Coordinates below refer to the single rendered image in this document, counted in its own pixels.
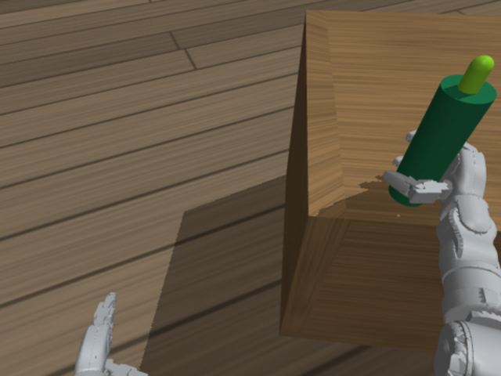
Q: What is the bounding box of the right robot hand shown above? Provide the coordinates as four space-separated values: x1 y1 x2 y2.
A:
383 130 486 206

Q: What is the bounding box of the left robot hand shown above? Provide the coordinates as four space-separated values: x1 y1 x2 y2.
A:
74 292 148 376

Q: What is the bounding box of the right robot arm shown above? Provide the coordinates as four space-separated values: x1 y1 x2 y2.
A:
434 194 501 376

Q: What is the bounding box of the bottle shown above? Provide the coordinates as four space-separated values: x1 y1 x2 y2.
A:
389 56 497 207

